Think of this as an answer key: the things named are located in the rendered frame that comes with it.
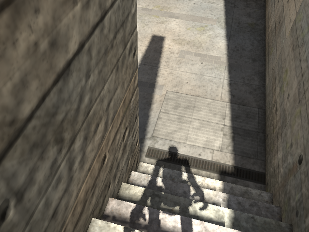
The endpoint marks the stairs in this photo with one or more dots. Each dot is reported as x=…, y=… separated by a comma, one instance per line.
x=159, y=199

